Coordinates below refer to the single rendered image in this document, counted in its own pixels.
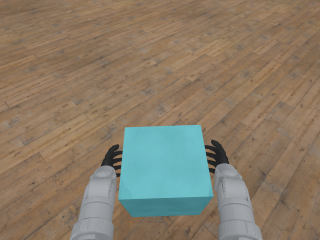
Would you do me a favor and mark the robot right hand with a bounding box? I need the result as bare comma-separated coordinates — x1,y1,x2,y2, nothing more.
204,139,229,174

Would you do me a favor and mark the carton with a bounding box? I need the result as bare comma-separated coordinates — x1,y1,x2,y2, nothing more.
118,125,214,217

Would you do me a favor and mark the right robot forearm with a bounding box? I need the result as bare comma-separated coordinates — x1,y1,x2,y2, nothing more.
214,163,263,240

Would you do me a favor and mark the robot left hand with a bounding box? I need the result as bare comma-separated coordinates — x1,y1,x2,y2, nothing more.
101,144,123,177

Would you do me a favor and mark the left robot forearm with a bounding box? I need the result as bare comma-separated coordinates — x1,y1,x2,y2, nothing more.
69,165,117,240

